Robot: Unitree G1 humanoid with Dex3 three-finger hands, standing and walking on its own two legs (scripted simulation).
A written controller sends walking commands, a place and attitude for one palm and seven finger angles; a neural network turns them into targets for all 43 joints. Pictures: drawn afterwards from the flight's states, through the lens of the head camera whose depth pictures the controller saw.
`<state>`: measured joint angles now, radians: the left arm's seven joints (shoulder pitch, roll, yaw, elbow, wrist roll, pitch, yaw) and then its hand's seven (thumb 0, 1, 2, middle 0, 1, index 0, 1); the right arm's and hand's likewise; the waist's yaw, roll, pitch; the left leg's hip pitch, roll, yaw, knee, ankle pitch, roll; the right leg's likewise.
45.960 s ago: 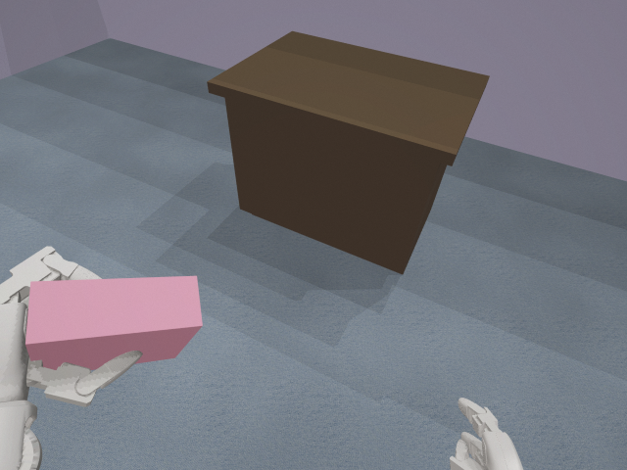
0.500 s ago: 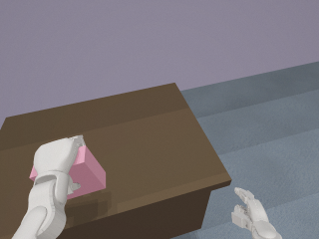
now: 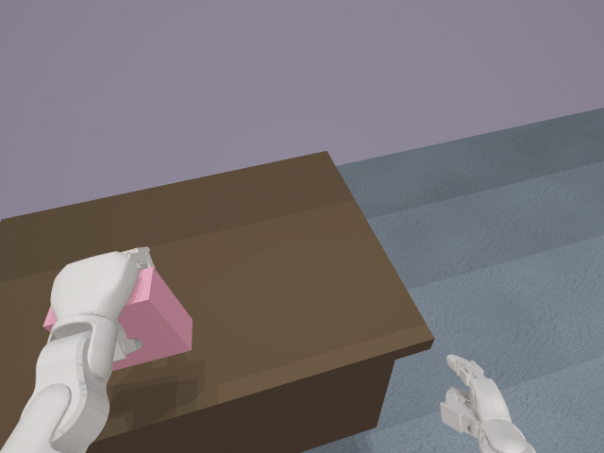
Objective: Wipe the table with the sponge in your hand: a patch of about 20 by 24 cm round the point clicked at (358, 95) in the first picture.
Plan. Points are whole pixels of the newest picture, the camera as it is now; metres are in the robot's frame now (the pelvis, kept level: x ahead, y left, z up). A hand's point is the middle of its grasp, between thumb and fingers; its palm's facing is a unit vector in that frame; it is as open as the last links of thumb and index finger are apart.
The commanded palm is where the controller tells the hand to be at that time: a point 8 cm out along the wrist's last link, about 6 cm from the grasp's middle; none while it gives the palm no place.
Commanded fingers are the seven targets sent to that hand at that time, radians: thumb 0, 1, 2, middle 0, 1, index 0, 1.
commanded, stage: bring the sponge back beside the body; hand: left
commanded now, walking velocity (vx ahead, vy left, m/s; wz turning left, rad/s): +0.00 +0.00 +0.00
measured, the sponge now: (135, 331) +0.23 +0.28 +0.03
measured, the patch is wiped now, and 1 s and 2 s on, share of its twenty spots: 1.00 1.00 1.00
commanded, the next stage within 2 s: step back with the hand held close in 1.42 s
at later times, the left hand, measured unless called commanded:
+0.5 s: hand (102, 319) +0.21 +0.29 +0.10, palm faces +0.07 -0.11 -0.99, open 9.6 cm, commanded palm +0.18 +0.28 +0.17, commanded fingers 0.00 0.10 1.30 -1.20 -1.60 -1.20 -1.60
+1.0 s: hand (87, 343) +0.18 +0.29 +0.10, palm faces +0.06 -0.11 -0.99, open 9.6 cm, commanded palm +0.15 +0.28 +0.18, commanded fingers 0.00 0.10 1.30 -1.20 -1.60 -1.20 -1.60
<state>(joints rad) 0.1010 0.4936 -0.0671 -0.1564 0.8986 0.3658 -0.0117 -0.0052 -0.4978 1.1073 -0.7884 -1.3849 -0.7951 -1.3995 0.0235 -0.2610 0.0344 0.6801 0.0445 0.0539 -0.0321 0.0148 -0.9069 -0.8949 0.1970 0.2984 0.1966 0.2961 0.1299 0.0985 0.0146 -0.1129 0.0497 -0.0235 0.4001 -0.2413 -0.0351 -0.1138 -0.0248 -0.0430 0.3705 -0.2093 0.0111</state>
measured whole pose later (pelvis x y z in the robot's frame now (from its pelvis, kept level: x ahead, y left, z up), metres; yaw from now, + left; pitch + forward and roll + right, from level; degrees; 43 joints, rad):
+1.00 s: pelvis -0.01 +0.00 +0.00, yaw +0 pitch -4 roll -1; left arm 0.30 0.52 -0.02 -0.36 0.86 0.41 -0.02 -0.01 -0.50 1.11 -0.79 -1.38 -0.79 -1.40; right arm 0.03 -0.26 0.04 0.66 0.05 0.06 -0.02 0.02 -0.91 -0.89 0.20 0.30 0.20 0.30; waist 0.15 0.11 0.01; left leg -0.11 0.05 -0.03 0.43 -0.25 -0.04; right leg -0.11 -0.02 -0.05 0.40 -0.22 0.01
